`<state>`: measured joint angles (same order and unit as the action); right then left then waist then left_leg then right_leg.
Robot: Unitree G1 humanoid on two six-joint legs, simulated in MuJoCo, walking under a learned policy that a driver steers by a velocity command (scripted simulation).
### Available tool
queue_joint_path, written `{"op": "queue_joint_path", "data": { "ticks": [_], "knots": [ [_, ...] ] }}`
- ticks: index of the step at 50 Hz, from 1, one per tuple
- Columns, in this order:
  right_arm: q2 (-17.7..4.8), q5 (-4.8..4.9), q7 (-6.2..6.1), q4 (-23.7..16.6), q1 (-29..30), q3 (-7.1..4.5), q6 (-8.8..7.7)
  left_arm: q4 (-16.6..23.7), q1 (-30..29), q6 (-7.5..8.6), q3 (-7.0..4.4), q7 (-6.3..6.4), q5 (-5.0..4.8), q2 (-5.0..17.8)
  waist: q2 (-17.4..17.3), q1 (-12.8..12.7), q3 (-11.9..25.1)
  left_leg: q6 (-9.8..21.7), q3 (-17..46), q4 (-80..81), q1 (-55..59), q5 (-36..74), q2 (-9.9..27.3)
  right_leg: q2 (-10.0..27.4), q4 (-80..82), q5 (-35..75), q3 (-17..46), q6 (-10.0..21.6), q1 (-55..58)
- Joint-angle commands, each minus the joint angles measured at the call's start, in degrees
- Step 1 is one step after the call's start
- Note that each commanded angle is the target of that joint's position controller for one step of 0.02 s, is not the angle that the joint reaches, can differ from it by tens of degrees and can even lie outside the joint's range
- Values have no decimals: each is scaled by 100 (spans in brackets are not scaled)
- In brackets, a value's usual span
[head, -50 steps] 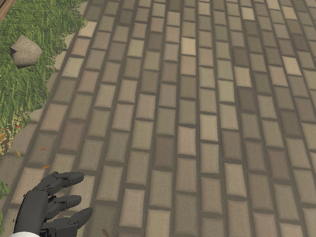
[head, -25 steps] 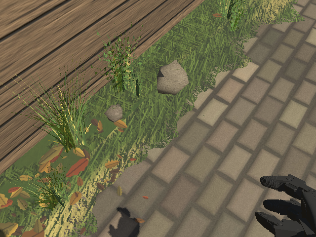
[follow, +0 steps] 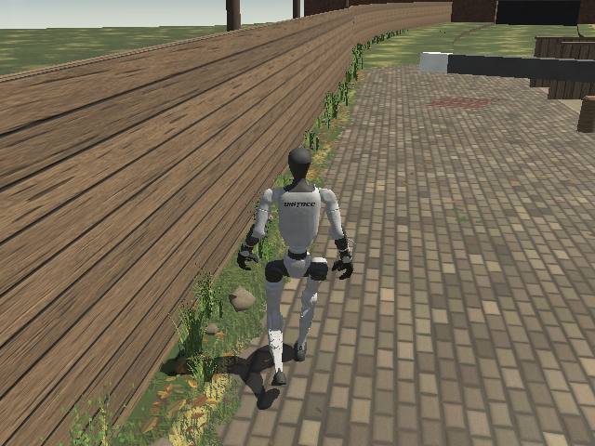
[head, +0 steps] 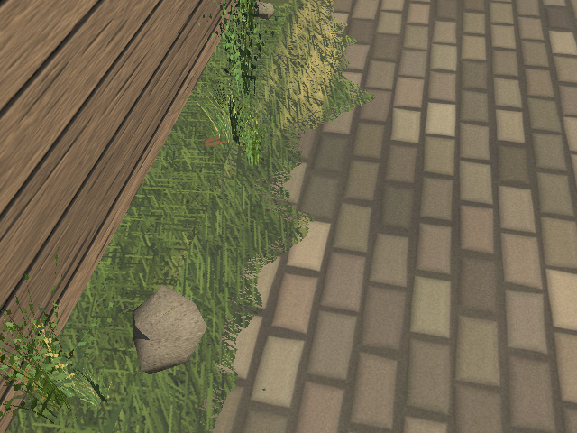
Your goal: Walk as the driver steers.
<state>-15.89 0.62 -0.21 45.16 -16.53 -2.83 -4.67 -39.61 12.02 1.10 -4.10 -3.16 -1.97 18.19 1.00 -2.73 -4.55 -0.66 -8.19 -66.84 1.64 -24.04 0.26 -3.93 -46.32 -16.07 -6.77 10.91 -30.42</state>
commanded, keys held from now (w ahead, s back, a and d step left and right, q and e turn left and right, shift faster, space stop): w+e+shift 0.10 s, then e+shift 0.40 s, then q+shift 0.50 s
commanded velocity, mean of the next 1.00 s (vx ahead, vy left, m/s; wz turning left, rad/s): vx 0.33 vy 0.00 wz -0.39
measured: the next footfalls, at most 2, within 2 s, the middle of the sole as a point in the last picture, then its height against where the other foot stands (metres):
left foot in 0.36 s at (296, 399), level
right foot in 0.74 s outside the picture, level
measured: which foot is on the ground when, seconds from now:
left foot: up 0.00-0.34, down 0.36-0.74, up 0.76-1.00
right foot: down 0.00-0.36, up 0.38-0.72, down 0.74-1.00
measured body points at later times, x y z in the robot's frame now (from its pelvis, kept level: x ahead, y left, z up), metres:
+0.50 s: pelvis +0.35 +0.05 +0.03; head +0.39 +0.00 +0.48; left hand +0.61 +0.25 -0.06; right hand +0.42 -0.27 -0.05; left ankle +0.53 +0.08 -0.69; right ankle +0.22 -0.01 -0.58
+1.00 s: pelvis +0.41 +0.04 +0.05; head +0.44 +0.03 +0.50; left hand +0.69 +0.20 -0.04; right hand +0.38 -0.28 -0.06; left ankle +0.47 +0.16 -0.64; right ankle +0.36 -0.09 -0.69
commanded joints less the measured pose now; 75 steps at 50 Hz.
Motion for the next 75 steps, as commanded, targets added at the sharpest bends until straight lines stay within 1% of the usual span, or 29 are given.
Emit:
{"op": "queue_joint_path", "data": {
  "ticks": [1,3,7,10,14,17,18,19,20,22,24,25,29,36,38,40,44,49,53,54,55,56,57,59,60,66,72,74,75],
  "knots": [
    [-530,213,175,-1441,762,68,-655,120,1437,224,-169,-6,243,627,718,-135,1000,472,1769,-2971,-5035,-452,-508,1712,3494,-2497,5891,1483,4109],
    [-530,73,62,-1387,934,38,-550,204,834,449,-143,-55,149,599,-885,468,244,479,1806,-1486,-4422,413,27,1543,3526,-2444,5448,1010,2445],
    [-714,-168,-89,-1423,1127,-56,-306,345,432,480,-133,220,84,610,-607,594,-188,-175,1650,378,-3502,784,334,661,3383,840,3668,825,950],
    [-67,-326,-75,-1850,2189,97,-275,128,669,227,-173,452,-20,567,-209,110,-39,-386,1008,2614,-2667,2226,-253,-198,2673,2746,2387,165,487],
    [-297,-15,7,-1980,2318,-89,-243,-105,1138,-103,-256,565,-18,503,436,-187,616,-432,1141,3992,-1936,3180,-808,-237,1919,1863,2990,-364,1227],
    [-629,-45,-36,-1723,1397,-286,-330,150,569,-133,-274,637,-26,380,624,422,1166,-193,1369,4710,-972,3966,-463,-297,272,2139,3038,-832,1800],
    [-720,-129,-39,-1501,410,-287,-320,294,608,-138,-155,600,97,22,306,714,2082,166,1960,4149,564,4581,513,-413,-1284,545,2627,-1049,1356],
    [-903,-285,1,-1548,170,-226,-240,351,1615,-183,19,557,286,-584,-1378,210,2761,856,3699,3499,1986,7468,1995,-957,-3019,-3342,2179,-1228,-13],
    [-1047,-195,48,-1413,258,-264,-170,413,2542,-236,-57,464,-11,269,-2238,-125,3548,1796,5667,3783,2339,5012,3296,-314,-4399,-2635,2252,-1375,-529],
    [-313,-201,-131,-1774,1298,-99,41,532,927,-420,-262,474,-42,994,-757,227,2023,1384,3838,4621,553,1828,2041,301,-4083,-1109,1573,-1600,-783],
    [-367,-226,-196,-1629,1567,-58,180,666,466,-555,-279,537,-14,957,-316,97,1029,1079,2623,4896,-901,2234,1381,517,-3410,-755,1327,-1618,-421],
    [-450,-228,-229,-1430,1504,-103,200,728,450,-531,-164,514,26,598,-403,51,785,1083,2235,5015,-1255,2508,1252,577,-2869,-811,1162,-1610,-298],
    [-604,-298,-71,-895,1043,-150,115,727,217,-315,131,494,205,-53,-457,121,1440,1629,1996,4891,-1079,4808,1386,465,-1373,-1176,1149,-1498,508],
    [-903,31,139,-671,974,-97,270,576,-223,-379,75,405,297,460,-737,39,662,935,2259,5159,-2732,603,825,316,1910,392,1018,-915,2649],
    [-789,61,118,-744,637,-101,207,561,-144,-429,-114,538,420,1169,413,212,728,375,1638,4383,-3363,-322,245,1568,2170,76,1990,-227,2700],
    [-863,140,2,-704,668,-188,266,573,-321,-341,-84,566,485,841,1251,51,726,-44,810,1810,-3311,-462,-181,2401,2930,827,2605,341,2148],
    [-760,80,-114,-511,-37,-304,630,641,-1184,-127,49,604,220,315,599,570,664,-440,1150,-260,-3783,-240,279,2190,2780,2313,1581,154,2227],
    [-398,107,222,-974,598,-104,712,410,-960,-231,-131,616,255,580,607,199,812,-498,608,1707,-3054,276,508,2035,2504,2421,617,34,2540],
    [-648,94,264,-1032,170,-248,766,245,-801,-216,-262,496,92,761,597,383,931,-88,84,3143,-2125,942,165,2241,1785,2442,287,-326,2383],
    [-792,43,174,-968,-57,-336,783,116,-574,-177,-245,453,52,590,280,447,914,135,248,3669,-1607,1571,14,2026,1235,1787,19,-686,2022],
    [-1381,19,43,-976,-339,-527,772,84,-379,-151,-215,415,183,384,-932,469,817,579,1533,4203,-748,3714,657,1463,-159,271,-433,-1224,879],
    [-2209,-130,9,-1157,-396,-680,678,605,-983,-118,-83,427,395,80,-2554,488,838,1853,4093,4502,-150,5214,2034,414,-1658,-2336,-93,-1703,-1059],
    [-1870,-272,79,-1184,-555,-613,537,650,-1509,-95,-136,474,381,338,-1457,925,1410,2166,4111,4647,20,4577,2136,381,-2516,-2422,966,-1585,-1263],
    [-1575,-58,6,-1224,30,-551,431,514,-1314,-70,-186,561,214,380,-654,526,1083,1566,3282,4644,-359,3281,1524,554,-2355,-1412,1249,-1338,-1254],
    [-1354,67,-64,-1322,403,-471,487,458,-1205,-73,-222,609,251,489,-617,377,933,1367,3104,4621,-601,3088,1394,595,-2042,-1007,1291,-1342,-1198],
    [-1219,30,-274,-1557,726,-417,675,168,-766,-28,-128,492,214,259,-771,236,1198,1173,2844,4463,-940,2691,948,195,-412,-33,1229,-1567,-295],
    [-481,-204,-87,-1345,836,-31,647,29,-501,-65,-4,320,210,192,-958,408,1119,1194,2616,4316,-1733,2418,1041,631,613,-28,925,-1430,1237],
    [-500,-205,-20,-1164,836,6,572,37,-479,-21,29,268,223,176,-883,305,772,918,2346,4287,-1950,1570,755,494,1823,844,782,-1233,1801],
    [-681,-237,-34,-1089,655,-49,528,155,-632,-10,-25,277,272,500,-674,438,565,698,2216,4096,-1907,1142,489,606,1925,1490,1121,-1088,1704]
  ]
}}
